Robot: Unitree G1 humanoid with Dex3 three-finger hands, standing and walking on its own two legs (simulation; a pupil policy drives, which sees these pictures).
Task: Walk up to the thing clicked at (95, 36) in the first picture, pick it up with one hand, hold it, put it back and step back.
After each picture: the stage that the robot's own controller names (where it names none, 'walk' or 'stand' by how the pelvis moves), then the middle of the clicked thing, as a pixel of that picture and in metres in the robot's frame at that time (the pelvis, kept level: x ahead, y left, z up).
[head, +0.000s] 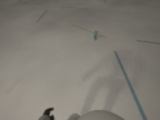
stand; (95, 35) +1.98 -0.04 -0.65
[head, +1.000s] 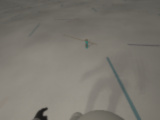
walk; (86, 43) +1.83 +0.29 -0.63
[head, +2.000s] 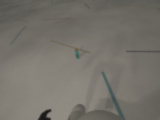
walk; (77, 54) +1.27 +0.45 -0.65
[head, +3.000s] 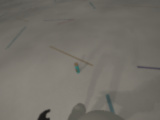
walk; (77, 68) +0.88 +0.35 -0.65
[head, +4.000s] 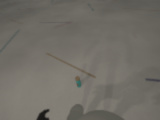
walk; (78, 82) +0.61 +0.25 -0.65
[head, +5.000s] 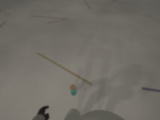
walk; (73, 90) +0.44 +0.21 -0.63
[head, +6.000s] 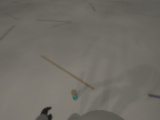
stand; (74, 95) +0.40 +0.21 -0.65
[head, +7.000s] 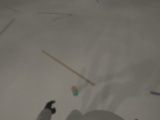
stand; (74, 91) +0.39 +0.21 -0.64
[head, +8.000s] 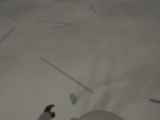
stand; (73, 99) +0.36 +0.22 -0.66
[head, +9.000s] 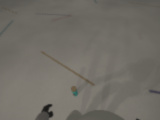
stand; (74, 91) +0.39 +0.23 -0.65
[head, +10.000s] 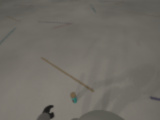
stand; (73, 98) +0.37 +0.23 -0.65
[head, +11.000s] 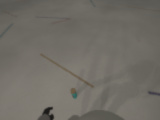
stand; (74, 93) +0.39 +0.23 -0.65
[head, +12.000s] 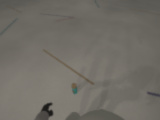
stand; (74, 89) +0.45 +0.21 -0.64
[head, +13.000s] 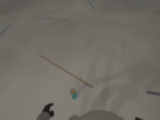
stand; (73, 94) +0.39 +0.23 -0.65
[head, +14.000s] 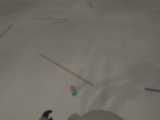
stand; (73, 91) +0.44 +0.25 -0.65
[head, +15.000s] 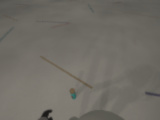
stand; (73, 94) +0.43 +0.24 -0.66
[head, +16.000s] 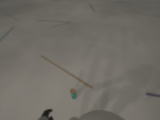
stand; (73, 94) +0.42 +0.23 -0.66
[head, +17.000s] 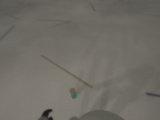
go down; (73, 93) +0.42 +0.24 -0.66
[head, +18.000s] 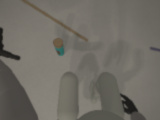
go down; (59, 48) +0.53 +0.23 -0.28
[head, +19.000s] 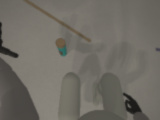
approach; (62, 48) +0.53 +0.22 -0.26
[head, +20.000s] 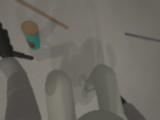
close in; (33, 38) +0.52 +0.27 -0.18
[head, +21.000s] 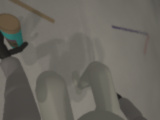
close; (13, 35) +0.51 +0.29 -0.17
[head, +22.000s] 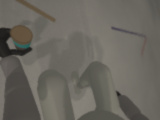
lift; (22, 42) +0.47 +0.26 -0.18
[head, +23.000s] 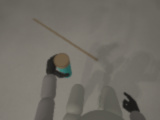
lift; (65, 68) +0.34 +0.19 +0.01
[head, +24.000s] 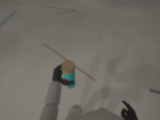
hold; (69, 76) +0.30 +0.16 +0.03
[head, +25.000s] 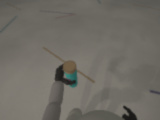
hold; (71, 76) +0.31 +0.15 +0.03
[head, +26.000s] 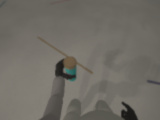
crouch; (71, 71) +0.35 +0.15 -0.01
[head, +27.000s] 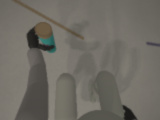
lower; (48, 41) +0.51 +0.23 -0.05
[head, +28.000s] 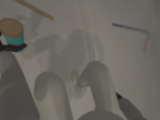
lower; (15, 39) +0.49 +0.27 -0.18
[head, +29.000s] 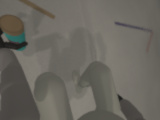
lower; (16, 37) +0.49 +0.27 -0.18
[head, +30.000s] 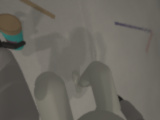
lower; (14, 36) +0.49 +0.28 -0.18
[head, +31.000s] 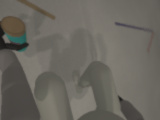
lower; (17, 38) +0.49 +0.27 -0.18
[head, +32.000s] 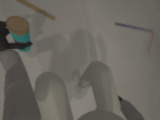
open; (21, 38) +0.50 +0.25 -0.18
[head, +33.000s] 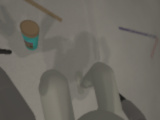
rise; (31, 38) +0.49 +0.25 -0.19
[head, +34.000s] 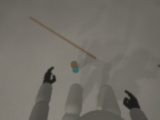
walk; (74, 67) +0.48 +0.17 -0.42
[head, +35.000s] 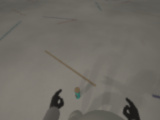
stand; (77, 93) +0.43 +0.16 -0.60
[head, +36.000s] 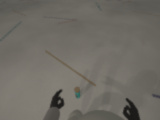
stand; (77, 93) +0.43 +0.16 -0.60
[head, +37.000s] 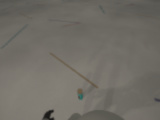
stand; (80, 94) +0.44 +0.15 -0.64
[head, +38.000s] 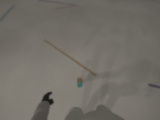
walk; (79, 82) +0.47 +0.12 -0.63
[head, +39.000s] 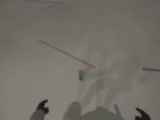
walk; (81, 75) +0.56 +0.13 -0.63
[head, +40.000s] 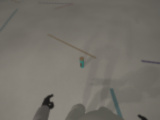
walk; (81, 62) +0.82 +0.19 -0.63
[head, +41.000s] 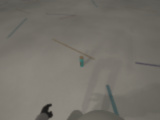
stand; (81, 61) +1.01 +0.21 -0.64
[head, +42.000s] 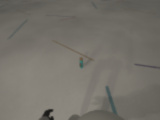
stand; (81, 63) +1.02 +0.21 -0.66
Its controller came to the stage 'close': yes
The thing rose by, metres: 0.69
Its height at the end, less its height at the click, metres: +0.00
